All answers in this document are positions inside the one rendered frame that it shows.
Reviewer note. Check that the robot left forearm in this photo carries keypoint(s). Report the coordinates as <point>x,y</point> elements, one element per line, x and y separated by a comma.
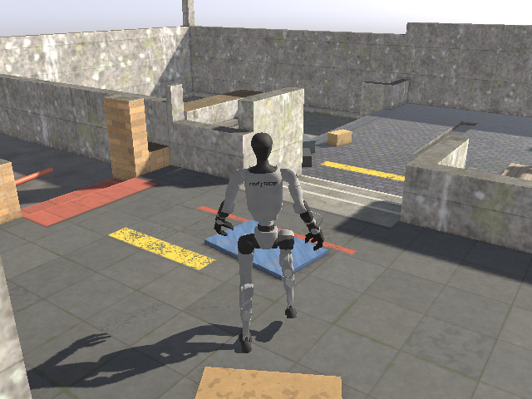
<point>221,216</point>

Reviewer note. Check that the left robot upper arm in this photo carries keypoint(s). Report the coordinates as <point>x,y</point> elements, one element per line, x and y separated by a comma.
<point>232,190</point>

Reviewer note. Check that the right robot upper arm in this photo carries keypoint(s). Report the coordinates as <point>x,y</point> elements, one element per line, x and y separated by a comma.
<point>295,190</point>

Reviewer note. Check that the right robot shin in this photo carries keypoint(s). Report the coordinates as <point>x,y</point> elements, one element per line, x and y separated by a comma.
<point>288,281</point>

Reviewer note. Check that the robot right forearm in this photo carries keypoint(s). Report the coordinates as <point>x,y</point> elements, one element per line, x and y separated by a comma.
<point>309,220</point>

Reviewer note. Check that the left robot hand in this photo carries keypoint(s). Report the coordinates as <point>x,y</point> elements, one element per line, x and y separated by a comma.
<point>226,224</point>

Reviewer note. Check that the right robot thigh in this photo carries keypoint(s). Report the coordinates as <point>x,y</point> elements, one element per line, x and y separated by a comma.
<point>285,243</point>

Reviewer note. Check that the right robot hand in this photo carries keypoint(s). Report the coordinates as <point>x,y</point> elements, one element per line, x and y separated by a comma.
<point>316,237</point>

